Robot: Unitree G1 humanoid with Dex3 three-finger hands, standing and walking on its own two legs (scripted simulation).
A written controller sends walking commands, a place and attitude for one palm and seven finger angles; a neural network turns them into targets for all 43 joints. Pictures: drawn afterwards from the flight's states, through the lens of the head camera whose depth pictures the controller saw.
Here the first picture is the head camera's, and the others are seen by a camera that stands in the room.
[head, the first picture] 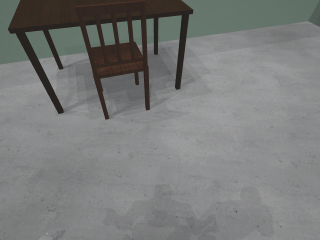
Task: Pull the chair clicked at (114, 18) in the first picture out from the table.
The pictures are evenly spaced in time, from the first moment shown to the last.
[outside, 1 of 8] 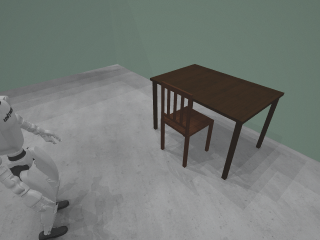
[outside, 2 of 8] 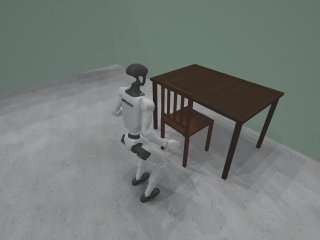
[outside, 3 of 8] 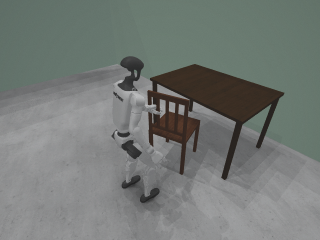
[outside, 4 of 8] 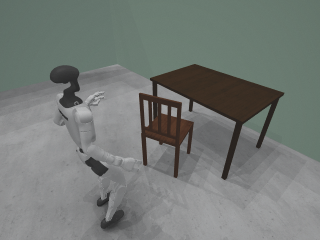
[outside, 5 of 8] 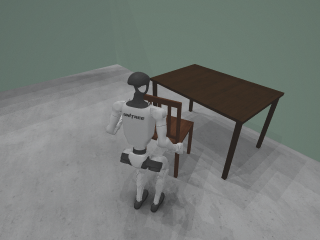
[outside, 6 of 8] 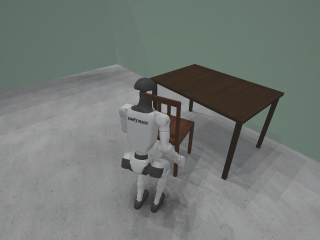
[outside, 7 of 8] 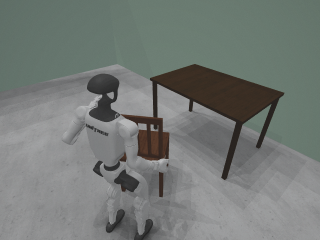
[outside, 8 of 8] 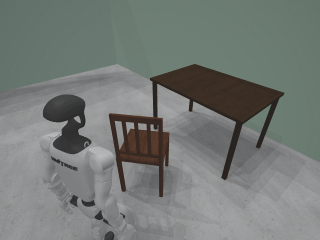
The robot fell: no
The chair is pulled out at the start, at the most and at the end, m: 0.00 0.60 0.60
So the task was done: yes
